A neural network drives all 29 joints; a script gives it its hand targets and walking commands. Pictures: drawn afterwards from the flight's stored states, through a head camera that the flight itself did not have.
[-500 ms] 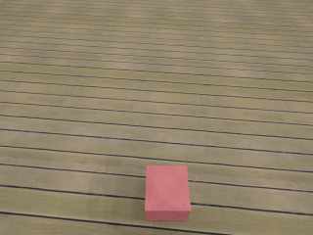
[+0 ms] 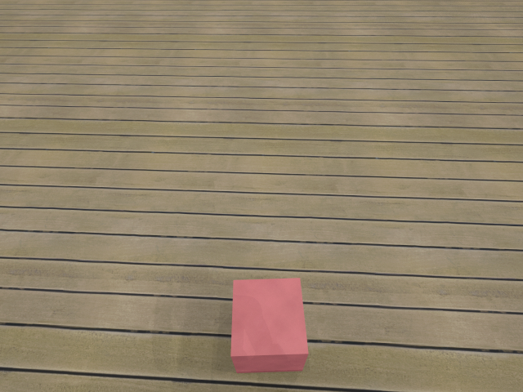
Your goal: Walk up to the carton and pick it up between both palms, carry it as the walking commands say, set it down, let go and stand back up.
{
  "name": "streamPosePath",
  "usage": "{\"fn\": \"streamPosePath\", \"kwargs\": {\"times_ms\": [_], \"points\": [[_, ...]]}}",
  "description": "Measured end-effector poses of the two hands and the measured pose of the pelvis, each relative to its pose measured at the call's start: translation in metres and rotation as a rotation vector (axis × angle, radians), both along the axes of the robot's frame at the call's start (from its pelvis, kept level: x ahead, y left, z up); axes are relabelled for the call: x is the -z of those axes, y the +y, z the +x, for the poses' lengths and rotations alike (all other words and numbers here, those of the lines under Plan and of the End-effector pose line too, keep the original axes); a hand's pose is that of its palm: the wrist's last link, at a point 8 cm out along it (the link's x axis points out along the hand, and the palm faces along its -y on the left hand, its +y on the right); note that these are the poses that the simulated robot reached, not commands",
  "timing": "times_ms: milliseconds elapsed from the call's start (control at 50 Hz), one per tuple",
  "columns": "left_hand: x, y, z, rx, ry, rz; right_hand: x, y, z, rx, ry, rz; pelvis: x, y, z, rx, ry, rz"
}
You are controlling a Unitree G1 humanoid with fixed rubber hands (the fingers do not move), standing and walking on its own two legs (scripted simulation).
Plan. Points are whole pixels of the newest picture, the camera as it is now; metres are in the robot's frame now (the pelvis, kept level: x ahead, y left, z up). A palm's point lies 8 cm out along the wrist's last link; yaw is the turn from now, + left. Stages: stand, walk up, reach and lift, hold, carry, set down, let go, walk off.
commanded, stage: stand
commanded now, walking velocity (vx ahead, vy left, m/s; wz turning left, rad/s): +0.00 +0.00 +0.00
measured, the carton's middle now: (268, 326) +0.42 +0.00 -0.66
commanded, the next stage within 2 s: reach and lift in 0.14 s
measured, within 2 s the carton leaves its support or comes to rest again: neither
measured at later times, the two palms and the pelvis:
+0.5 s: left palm out of the picture +0.13 +0.25 -0.13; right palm out of the picture +0.13 -0.21 -0.14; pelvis -0.02 +0.03 -0.03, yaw -1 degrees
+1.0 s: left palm (147, 353) +0.21 +0.23 -0.17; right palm (382, 350) +0.22 -0.21 -0.18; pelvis -0.09 +0.04 -0.08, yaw -2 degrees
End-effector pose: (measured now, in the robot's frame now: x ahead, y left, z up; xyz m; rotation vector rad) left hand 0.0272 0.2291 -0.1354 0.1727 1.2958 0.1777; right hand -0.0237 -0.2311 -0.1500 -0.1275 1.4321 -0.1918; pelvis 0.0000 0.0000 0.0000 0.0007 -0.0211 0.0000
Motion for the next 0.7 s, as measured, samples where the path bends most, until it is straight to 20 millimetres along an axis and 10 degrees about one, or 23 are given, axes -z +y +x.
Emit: {"fn": "streamPosePath", "kwargs": {"times_ms": [160,280,340,520,700], "points": [[0.004,0.005,-0.004,-0.029,0.018,-0.004,-0.001,0.007,0.007,0.018,-0.017,0.006,0.002,0.001,0.001,0.002,0.033,0.004],[-0.004,0.026,0.103,0.035,-0.114,0.004,-0.014,-0.008,0.146,-0.074,-0.237,-0.034,0.025,0.008,-0.022,0.024,0.107,0.007],[-0.011,0.032,0.128,0.045,-0.073,0.001,-0.024,-0.006,0.180,-0.103,-0.202,-0.049,0.027,0.012,-0.024,0.023,0.139,0.005],[0.001,0.022,0.097,0.028,-0.031,-0.056,-0.006,0.022,0.148,-0.109,-0.124,0.018,0.028,0.031,-0.019,0.026,0.227,-0.007],[0.027,0.013,0.123,0.031,-0.182,-0.057,0.017,0.017,0.171,-0.130,-0.266,0.024,0.060,0.046,-0.045,0.043,0.300,0.008]]}}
